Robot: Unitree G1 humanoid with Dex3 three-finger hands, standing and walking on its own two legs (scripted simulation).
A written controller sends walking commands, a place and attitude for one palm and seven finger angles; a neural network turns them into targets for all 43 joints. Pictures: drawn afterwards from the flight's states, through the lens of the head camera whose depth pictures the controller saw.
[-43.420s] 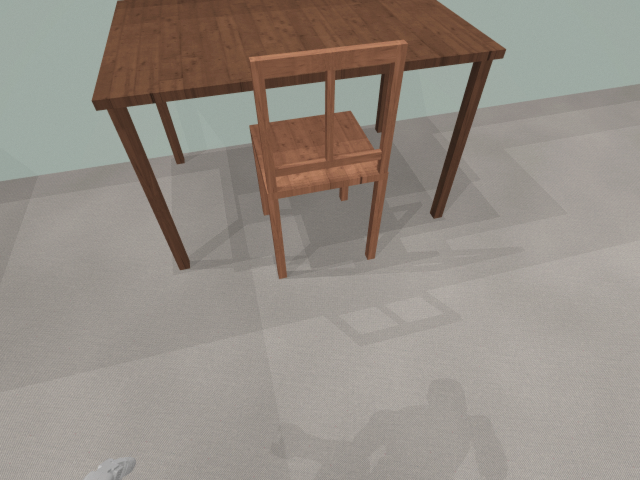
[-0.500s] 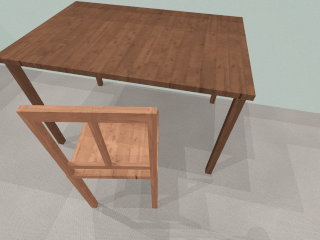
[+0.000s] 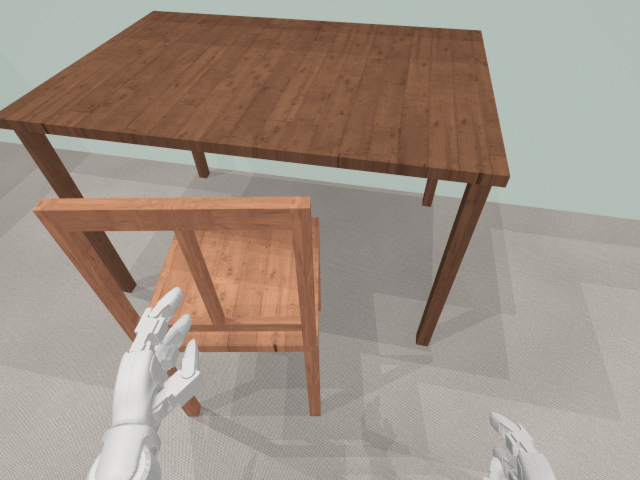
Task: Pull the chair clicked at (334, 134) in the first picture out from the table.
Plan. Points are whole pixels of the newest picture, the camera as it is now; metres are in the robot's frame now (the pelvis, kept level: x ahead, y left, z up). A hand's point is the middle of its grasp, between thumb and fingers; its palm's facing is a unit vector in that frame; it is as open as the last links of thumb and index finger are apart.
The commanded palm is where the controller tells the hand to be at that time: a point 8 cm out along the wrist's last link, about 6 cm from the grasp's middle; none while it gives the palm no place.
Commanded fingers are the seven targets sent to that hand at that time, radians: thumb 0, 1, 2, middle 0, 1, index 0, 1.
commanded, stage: raise the hand toward the chair's back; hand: left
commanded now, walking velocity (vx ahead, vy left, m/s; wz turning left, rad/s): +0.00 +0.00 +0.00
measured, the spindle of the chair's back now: (203, 279) +0.47 +0.22 -0.07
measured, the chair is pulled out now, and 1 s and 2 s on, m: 0.19 0.19 0.19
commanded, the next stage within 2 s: aim the fingers beside a spindle in 1.84 s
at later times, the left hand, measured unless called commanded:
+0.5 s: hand (222, 433) +0.20 +0.13 -0.04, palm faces -0.17 -0.99 +0.00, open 12.2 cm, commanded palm +0.16 +0.22 -0.02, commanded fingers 0.00 -0.01 0.51 -0.11 -0.16 -0.11 -0.16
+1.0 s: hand (164, 410) +0.22 +0.20 +0.00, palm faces +0.07 -1.00 -0.05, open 16.1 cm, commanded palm +0.19 +0.25 -0.01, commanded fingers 0.00 -0.50 0.30 -0.06 -0.08 -0.06 -0.08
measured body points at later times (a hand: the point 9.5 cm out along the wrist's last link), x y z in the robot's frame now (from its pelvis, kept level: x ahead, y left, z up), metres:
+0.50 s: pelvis -0.03 -0.04 -0.08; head +0.05 -0.05 +0.36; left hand +0.21 +0.19 -0.04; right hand +0.16 -0.25 -0.18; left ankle +0.02 +0.09 -0.71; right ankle +0.01 -0.11 -0.71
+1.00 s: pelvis -0.01 -0.01 -0.06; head +0.06 +0.00 +0.38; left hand +0.21 +0.25 +0.00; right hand +0.18 -0.24 -0.13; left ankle +0.02 +0.09 -0.71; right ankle +0.01 -0.11 -0.71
